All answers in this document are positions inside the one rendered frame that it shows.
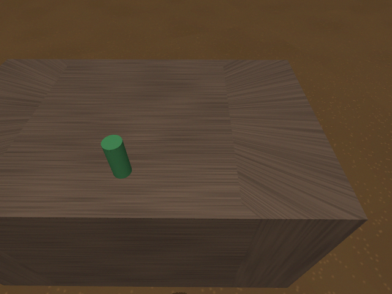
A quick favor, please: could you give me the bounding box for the can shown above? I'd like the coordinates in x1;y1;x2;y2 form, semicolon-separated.
101;135;132;179

